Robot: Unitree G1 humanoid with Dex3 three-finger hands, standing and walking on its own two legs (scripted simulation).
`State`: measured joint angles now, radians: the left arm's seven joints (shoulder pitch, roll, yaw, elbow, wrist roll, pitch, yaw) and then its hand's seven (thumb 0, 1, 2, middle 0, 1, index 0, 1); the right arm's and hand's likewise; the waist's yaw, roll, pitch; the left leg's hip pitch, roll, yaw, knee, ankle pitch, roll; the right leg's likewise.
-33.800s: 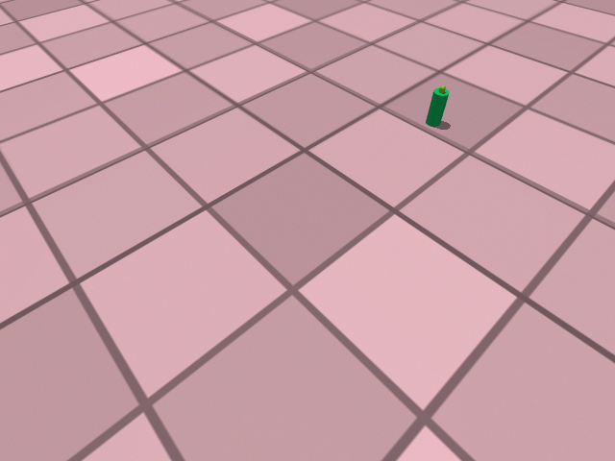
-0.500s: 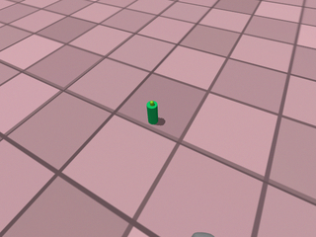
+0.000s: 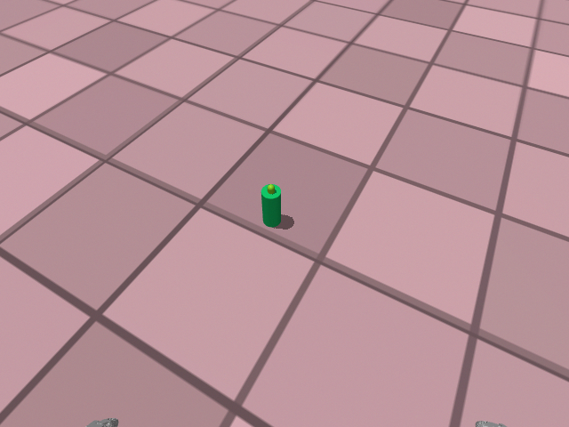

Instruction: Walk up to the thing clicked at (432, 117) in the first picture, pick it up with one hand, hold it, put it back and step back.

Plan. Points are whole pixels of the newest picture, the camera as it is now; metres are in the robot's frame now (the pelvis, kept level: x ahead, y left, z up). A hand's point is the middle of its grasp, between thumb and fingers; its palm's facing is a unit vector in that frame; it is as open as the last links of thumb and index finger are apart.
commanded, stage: step back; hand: left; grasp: from the side
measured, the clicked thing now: (271, 203) +1.02 +0.10 -0.65
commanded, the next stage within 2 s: stand in 0.24 s
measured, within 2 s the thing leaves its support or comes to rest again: neither
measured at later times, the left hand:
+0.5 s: hand out of the picture +0.09 +0.24 -0.14, palm faces -0.03 -0.94 -0.34, open 7.4 cm
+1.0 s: hand out of the picture +0.05 +0.24 -0.14, palm faces -0.03 -0.94 -0.35, open 7.4 cm
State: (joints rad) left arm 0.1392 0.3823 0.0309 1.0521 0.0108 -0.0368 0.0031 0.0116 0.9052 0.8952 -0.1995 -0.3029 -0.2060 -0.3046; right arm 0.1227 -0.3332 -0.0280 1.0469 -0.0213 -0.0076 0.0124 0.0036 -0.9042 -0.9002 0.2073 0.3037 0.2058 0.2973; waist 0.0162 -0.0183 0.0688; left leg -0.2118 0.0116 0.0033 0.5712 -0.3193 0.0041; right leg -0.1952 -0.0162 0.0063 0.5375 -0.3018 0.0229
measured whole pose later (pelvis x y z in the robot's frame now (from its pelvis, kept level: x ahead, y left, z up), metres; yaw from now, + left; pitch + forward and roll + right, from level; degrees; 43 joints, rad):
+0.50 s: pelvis -0.01 -0.01 +0.01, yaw +0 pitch -3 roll +0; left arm 0.07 0.34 0.00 1.13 0.01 -0.02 0.00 0.01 0.91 0.90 -0.20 -0.30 -0.21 -0.30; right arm 0.06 -0.34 -0.02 1.12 -0.01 -0.01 0.01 0.00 -0.90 -0.90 0.21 0.30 0.21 0.30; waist 0.00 0.00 0.07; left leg -0.09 0.01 0.01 0.34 -0.18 -0.01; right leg -0.10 -0.02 0.01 0.35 -0.19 0.01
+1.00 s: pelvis -0.02 -0.02 +0.02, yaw +0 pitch -2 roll +0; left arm 0.12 0.36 0.00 1.15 0.01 -0.02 -0.01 0.01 0.91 0.90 -0.20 -0.30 -0.21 -0.30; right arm 0.13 -0.35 0.00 1.16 -0.01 -0.01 0.02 0.00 -0.91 -0.90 0.21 0.30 0.20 0.30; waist -0.01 0.00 0.05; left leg -0.13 0.03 0.00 0.33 -0.16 -0.02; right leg -0.12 0.00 0.00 0.32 -0.16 0.00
